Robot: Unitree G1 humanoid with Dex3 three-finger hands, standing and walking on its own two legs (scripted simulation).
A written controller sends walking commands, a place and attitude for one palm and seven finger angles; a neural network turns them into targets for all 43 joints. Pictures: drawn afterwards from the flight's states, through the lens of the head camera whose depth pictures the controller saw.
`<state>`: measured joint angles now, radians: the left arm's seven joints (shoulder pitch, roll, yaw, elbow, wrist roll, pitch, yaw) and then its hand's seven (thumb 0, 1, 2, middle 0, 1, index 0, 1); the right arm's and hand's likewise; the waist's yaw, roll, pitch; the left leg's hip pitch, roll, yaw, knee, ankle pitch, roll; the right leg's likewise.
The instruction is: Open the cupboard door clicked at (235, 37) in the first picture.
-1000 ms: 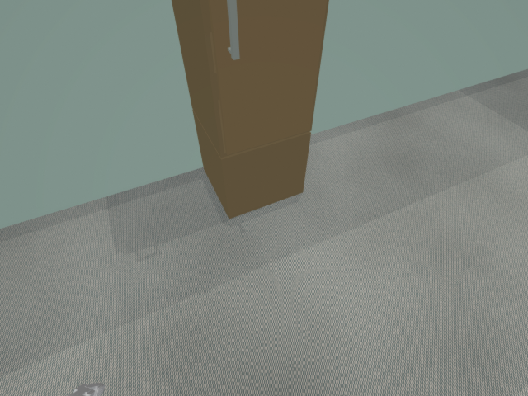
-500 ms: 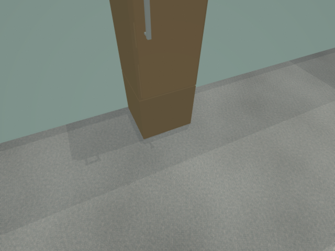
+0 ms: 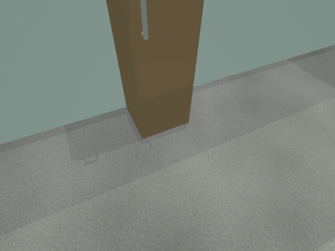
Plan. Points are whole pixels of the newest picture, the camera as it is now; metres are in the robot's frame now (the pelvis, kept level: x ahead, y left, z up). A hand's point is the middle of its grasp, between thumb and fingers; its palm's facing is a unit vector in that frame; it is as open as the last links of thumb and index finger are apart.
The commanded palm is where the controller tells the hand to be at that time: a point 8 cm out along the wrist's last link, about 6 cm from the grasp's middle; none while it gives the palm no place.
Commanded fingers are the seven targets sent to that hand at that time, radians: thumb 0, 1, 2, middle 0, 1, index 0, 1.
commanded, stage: look at it before walking up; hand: left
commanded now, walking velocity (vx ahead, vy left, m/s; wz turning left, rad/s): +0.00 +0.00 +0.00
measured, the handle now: (142, 17) +1.02 +0.17 +0.13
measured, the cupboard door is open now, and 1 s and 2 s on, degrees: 0 0 0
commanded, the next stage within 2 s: walk to a spot facing it in 0.54 s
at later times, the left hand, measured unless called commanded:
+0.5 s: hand out of the picture +0.08 +0.25 -0.15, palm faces -0.04 -0.94 -0.34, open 7.4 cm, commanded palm none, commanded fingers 0.00 0.90 0.90 -0.20 -0.30 -0.20 -0.30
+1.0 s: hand out of the picture +0.07 +0.21 -0.18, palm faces -0.15 -0.95 -0.26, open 7.4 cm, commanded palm none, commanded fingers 0.00 0.90 0.90 -0.20 -0.30 -0.20 -0.30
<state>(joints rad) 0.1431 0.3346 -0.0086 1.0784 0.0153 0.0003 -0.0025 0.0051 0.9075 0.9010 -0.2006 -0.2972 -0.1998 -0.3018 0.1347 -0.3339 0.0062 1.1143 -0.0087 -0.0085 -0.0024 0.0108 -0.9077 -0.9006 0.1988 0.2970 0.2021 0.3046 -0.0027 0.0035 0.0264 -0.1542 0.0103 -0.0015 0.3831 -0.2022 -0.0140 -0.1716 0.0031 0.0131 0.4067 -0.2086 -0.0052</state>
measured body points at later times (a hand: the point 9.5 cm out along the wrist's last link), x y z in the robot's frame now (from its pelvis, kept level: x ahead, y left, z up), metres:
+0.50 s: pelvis +0.01 +0.00 +0.00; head +0.01 +0.00 +0.45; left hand +0.08 +0.30 -0.13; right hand +0.08 -0.29 -0.13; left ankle +0.00 +0.13 -0.74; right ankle +0.01 -0.12 -0.74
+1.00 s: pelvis -0.01 +0.00 -0.02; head +0.02 -0.01 +0.43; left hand +0.08 +0.26 -0.16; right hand +0.04 -0.27 -0.16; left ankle +0.00 +0.13 -0.74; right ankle +0.01 -0.12 -0.74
